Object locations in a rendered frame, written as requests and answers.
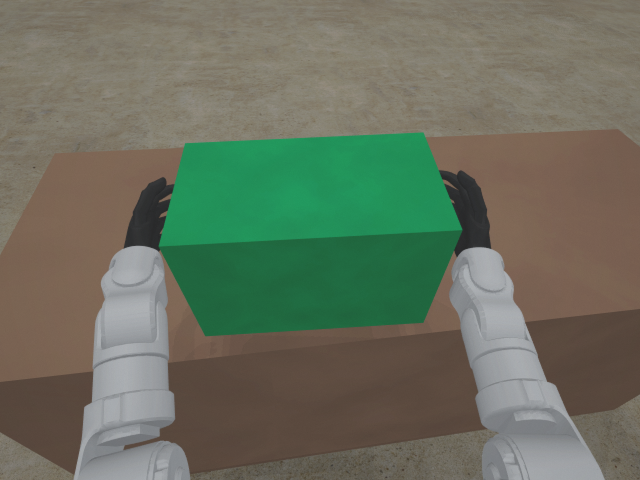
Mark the robot left upper arm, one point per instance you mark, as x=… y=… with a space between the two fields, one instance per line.
x=160 y=460

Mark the robot right hand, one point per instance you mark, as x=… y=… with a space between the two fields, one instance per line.
x=470 y=209

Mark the robot left hand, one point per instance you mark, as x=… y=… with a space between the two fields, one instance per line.
x=145 y=225

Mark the right robot forearm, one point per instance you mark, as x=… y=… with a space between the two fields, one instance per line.
x=513 y=393

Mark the pedestal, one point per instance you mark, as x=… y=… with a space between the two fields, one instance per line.
x=564 y=214

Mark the carton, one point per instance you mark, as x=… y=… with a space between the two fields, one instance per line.
x=309 y=233

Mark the left robot forearm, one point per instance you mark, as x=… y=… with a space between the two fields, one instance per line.
x=131 y=400

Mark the robot right upper arm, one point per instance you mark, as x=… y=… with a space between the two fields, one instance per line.
x=525 y=456

